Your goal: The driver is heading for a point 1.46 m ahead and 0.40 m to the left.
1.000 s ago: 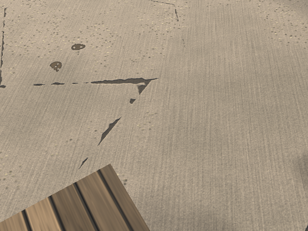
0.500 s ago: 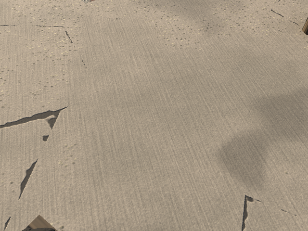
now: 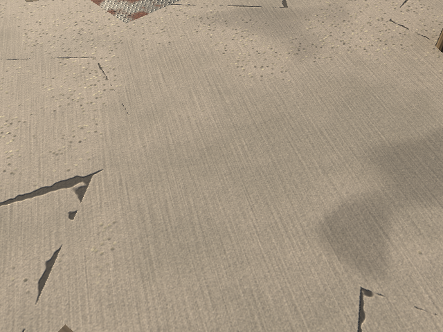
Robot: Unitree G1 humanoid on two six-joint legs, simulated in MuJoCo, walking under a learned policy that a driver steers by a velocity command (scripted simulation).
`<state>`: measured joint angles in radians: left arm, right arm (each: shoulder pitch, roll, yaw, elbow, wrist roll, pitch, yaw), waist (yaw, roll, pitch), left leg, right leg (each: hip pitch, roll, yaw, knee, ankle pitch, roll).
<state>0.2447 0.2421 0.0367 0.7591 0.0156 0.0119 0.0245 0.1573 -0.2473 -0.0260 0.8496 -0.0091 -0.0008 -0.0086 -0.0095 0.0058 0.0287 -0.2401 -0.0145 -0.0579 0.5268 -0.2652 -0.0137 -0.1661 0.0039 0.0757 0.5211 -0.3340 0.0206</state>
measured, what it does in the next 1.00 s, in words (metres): steps on the spot, turning left: right foot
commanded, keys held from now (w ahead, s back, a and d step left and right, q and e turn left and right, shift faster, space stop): q+shift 0.48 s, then shift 0.42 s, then e+shift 0.10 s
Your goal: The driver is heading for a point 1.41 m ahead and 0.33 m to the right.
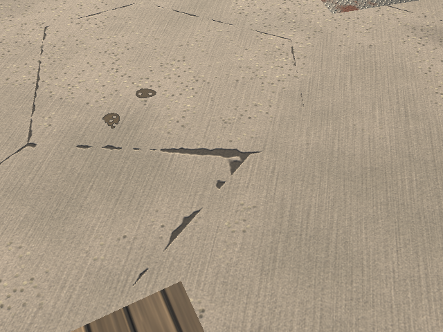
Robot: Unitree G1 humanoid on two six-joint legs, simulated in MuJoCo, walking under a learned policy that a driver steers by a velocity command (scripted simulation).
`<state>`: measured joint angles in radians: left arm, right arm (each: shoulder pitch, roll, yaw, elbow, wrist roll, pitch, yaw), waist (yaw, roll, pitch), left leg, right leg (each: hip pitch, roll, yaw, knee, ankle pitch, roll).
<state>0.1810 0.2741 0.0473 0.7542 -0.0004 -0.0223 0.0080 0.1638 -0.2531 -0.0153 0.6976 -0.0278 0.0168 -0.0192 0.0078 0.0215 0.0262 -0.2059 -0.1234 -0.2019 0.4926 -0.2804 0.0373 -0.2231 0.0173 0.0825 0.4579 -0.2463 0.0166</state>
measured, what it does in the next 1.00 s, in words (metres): walks ahead, turning right: left foot, then right foot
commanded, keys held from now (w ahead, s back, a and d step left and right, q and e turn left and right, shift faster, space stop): e+shift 0.08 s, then w+e+shift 0.34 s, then w+shift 0.24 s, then w+q+shift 0.34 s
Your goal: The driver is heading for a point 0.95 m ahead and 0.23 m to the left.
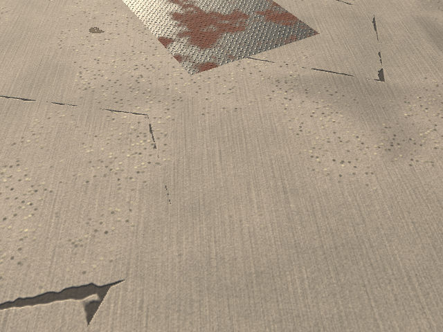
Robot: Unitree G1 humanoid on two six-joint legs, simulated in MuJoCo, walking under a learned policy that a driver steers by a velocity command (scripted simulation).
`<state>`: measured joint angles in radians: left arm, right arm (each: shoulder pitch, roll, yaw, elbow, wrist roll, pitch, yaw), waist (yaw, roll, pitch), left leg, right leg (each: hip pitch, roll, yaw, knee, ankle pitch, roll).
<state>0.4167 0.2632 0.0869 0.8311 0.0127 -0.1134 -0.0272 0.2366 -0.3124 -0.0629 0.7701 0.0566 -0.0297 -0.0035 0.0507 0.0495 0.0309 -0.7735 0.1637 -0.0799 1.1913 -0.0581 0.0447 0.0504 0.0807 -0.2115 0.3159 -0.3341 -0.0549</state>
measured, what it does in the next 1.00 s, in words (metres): walks ahead, turning left: left foot, then right foot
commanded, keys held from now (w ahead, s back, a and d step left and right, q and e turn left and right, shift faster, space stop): w+q+shift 0.44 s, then w+shift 0.40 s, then shift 0.16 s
